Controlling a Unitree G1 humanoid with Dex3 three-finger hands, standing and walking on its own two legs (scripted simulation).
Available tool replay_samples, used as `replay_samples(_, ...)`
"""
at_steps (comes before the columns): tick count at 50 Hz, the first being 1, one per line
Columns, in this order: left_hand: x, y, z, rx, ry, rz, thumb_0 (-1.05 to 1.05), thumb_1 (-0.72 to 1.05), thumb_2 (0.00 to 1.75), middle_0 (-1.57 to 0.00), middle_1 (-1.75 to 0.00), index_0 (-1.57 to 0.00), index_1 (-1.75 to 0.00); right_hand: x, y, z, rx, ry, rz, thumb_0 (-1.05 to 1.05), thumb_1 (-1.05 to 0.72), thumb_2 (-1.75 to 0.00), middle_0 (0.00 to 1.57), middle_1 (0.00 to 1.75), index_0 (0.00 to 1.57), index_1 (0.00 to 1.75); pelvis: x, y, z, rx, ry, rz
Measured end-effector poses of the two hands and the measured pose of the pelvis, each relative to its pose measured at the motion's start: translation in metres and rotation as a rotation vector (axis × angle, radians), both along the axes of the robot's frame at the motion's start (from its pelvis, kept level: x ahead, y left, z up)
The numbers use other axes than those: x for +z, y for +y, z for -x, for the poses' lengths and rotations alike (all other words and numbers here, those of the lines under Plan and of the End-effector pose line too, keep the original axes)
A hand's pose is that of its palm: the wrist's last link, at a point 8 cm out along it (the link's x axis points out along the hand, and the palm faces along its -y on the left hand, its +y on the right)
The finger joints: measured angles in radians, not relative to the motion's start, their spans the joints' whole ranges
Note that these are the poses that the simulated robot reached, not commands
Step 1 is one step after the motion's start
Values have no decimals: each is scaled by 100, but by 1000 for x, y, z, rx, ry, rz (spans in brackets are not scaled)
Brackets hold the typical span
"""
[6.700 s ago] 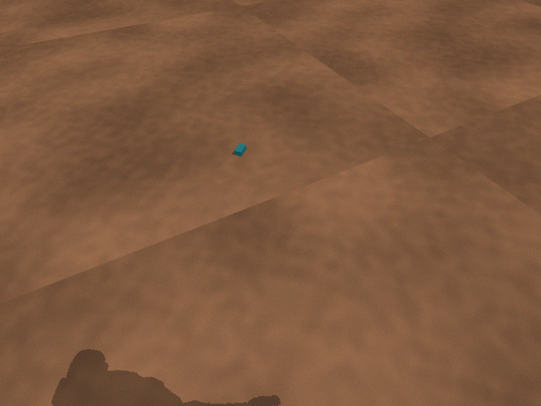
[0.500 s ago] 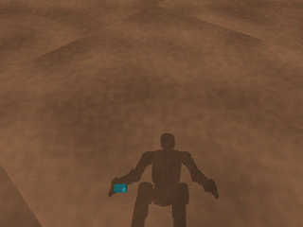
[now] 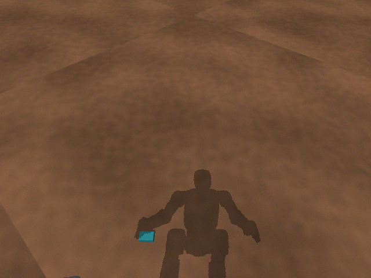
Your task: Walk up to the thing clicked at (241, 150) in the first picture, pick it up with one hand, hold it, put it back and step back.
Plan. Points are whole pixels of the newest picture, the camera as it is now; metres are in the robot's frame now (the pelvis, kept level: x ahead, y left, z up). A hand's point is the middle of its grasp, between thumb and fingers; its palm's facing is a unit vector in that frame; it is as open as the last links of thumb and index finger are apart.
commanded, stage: walk up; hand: left
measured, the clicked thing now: (146, 236) +0.46 +0.21 -0.76
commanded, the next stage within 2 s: stand in 0.40 s
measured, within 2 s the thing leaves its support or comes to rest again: neither
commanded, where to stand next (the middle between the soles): +0.05 +0.00 m, yaw -2 degrees
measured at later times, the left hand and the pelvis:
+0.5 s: hand out of the picture +0.08 +0.26 -0.16, palm faces +0.01 -0.95 -0.32, open 7.4 cm; pelvis +0.01 +0.00 +0.00, yaw +0 degrees
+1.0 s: hand out of the picture +0.09 +0.25 -0.15, palm faces +0.00 -0.94 -0.34, open 7.4 cm; pelvis +0.02 +0.00 +0.01, yaw +0 degrees
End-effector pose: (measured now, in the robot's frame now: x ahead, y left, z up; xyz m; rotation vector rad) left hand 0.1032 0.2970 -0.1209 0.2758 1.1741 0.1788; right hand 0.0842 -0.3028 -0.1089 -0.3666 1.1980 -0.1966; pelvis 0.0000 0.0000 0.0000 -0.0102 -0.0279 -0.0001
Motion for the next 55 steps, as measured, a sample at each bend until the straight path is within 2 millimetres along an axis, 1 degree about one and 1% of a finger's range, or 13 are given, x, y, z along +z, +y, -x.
replay_samples(6, -2, 6, 13, 17, 40, -3, 1, 91, 90, -20, -30, -20, -30, 1, 3, -3, 1, 5, 1, 1, -90, -90, 20, 30, 20, 30, 1, 3, -2, 1, 2, 0)
replay_samples(13, -2, 8, 27, 36, 73, -8, 1, 91, 90, -20, -30, -20, -30, 0, 8, -12, 7, -6, -11, 1, -90, -90, 20, 30, 20, 30, 2, 4, -4, 4, 1, 0)
replay_samples(21, -1, 6, 34, 46, 83, -9, 1, 91, 90, -20, -30, -20, -30, -1, 11, -20, 16, -17, -25, 1, -90, -90, 20, 30, 20, 30, 3, 3, -6, 7, -2, 0)
replay_samples(31, 3, 0, 28, 34, 59, -15, 1, 91, 90, -20, -30, -20, -30, -4, 14, -20, 12, -11, -51, 1, -90, -90, 20, 30, 20, 30, 5, 1, -11, 6, -11, -5)
replay_samples(46, 7, -1, 21, 24, 62, -33, 1, 91, 90, -20, -30, -20, -30, -7, 6, -8, -15, 29, -49, 1, -90, -90, 20, 30, 20, 29, 6, -3, -16, 3, -11, -6)
replay_samples(55, 8, -3, 16, 18, 59, -35, 1, 91, 90, -20, -30, -20, -30, -7, 3, -7, -19, 31, -45, 1, -90, -90, 20, 30, 20, 29, 6, -5, -18, 2, -13, -7)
